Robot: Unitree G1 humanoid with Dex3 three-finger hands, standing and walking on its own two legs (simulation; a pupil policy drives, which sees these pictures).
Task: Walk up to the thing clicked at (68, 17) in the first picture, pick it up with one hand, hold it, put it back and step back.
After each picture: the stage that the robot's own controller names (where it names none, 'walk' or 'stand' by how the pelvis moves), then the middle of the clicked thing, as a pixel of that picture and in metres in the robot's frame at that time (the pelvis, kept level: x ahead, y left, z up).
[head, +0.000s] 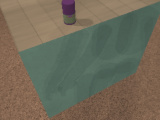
stand; (69, 12) +0.77 +0.11 +0.06
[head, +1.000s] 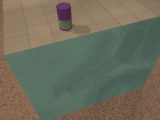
rise first; (64, 17) +0.69 +0.14 +0.08
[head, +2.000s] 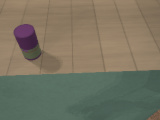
rise first; (28, 43) +0.45 +0.25 +0.08
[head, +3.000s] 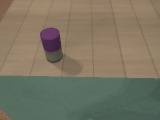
stand; (52, 46) +0.46 +0.15 +0.09
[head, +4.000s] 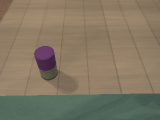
stand; (46, 63) +0.41 +0.16 +0.06
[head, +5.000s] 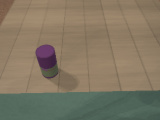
stand; (47, 62) +0.43 +0.16 +0.05
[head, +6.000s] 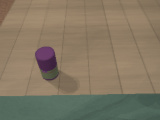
stand; (47, 64) +0.41 +0.16 +0.05
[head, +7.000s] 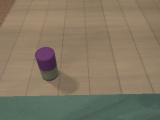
stand; (47, 64) +0.42 +0.16 +0.05
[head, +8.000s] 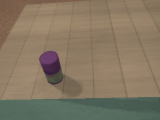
rise first; (52, 68) +0.40 +0.16 +0.06
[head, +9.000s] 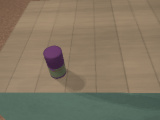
go down; (55, 62) +0.42 +0.16 +0.06
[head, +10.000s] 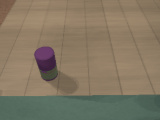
go down; (47, 64) +0.42 +0.15 +0.06
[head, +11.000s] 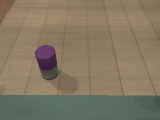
go down; (47, 63) +0.42 +0.15 +0.07
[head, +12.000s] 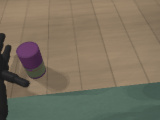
close in; (32, 61) +0.41 +0.17 +0.08
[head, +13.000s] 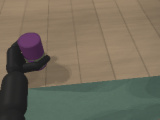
close; (33, 52) +0.43 +0.17 +0.10
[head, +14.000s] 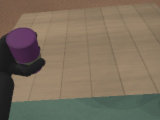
lift; (27, 52) +0.32 +0.16 +0.24
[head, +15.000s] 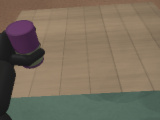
lift; (26, 45) +0.34 +0.17 +0.24
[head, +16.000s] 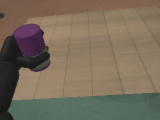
hold; (33, 48) +0.33 +0.15 +0.25
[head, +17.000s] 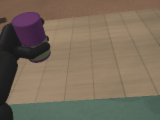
crouch; (33, 38) +0.33 +0.14 +0.29
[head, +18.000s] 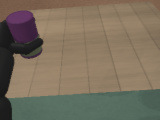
crouch; (26, 35) +0.37 +0.17 +0.25
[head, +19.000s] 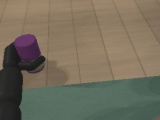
lower; (30, 54) +0.43 +0.17 +0.09
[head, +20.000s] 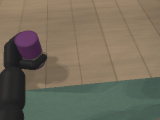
lower; (31, 51) +0.43 +0.17 +0.10
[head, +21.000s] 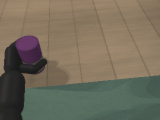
lower; (31, 55) +0.41 +0.17 +0.10
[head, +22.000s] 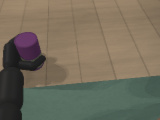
lower; (30, 52) +0.43 +0.17 +0.10
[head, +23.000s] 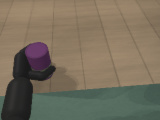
loosen; (40, 62) +0.39 +0.15 +0.10
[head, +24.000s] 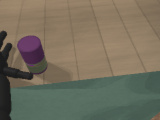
withdraw; (33, 56) +0.41 +0.16 +0.10
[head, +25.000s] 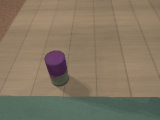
sink last; (57, 69) +0.38 +0.14 +0.08
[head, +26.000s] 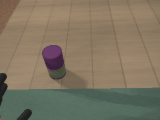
stand; (55, 62) +0.41 +0.15 +0.07
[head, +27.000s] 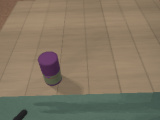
stand; (50, 69) +0.39 +0.15 +0.06
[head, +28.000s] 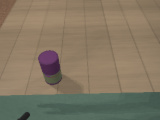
stand; (51, 68) +0.39 +0.15 +0.06
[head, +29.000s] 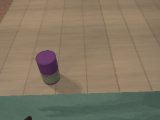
stand; (48, 68) +0.39 +0.16 +0.06
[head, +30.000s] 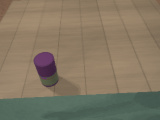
stand; (47, 70) +0.39 +0.16 +0.06
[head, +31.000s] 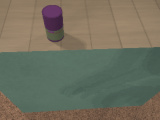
walk; (53, 24) +0.52 +0.13 +0.08
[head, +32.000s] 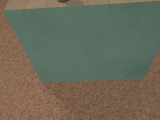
walk; out of the picture +0.87 +0.17 +0.08
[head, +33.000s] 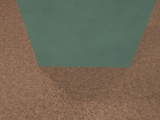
stand; out of the picture +1.12 +0.16 +0.07
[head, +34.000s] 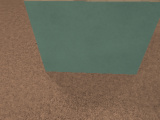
stand; out of the picture +1.11 +0.12 +0.05
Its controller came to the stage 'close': yes
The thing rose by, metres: 0.22
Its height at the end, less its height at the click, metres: +0.00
